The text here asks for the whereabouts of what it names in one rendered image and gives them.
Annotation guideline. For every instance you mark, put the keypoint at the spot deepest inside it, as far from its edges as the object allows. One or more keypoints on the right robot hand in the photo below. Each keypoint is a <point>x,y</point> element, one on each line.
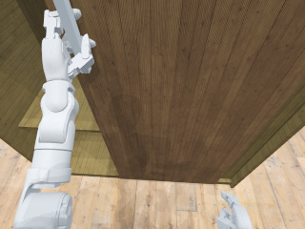
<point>237,219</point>

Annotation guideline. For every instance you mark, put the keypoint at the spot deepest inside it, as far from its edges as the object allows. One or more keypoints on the handle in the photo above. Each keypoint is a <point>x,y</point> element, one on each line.
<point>68,21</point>

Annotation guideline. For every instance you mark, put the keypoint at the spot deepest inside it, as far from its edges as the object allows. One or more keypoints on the robot left forearm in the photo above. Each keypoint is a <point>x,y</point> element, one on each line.
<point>54,140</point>

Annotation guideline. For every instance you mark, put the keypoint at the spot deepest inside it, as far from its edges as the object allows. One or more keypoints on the wardrobe door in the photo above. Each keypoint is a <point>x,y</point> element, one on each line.
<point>180,88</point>
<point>288,109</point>

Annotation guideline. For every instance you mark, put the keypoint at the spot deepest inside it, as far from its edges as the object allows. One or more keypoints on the left robot upper arm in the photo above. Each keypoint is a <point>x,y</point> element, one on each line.
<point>45,210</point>

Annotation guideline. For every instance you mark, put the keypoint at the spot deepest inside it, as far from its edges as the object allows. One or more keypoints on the left robot hand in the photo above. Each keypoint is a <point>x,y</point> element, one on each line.
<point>56,51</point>

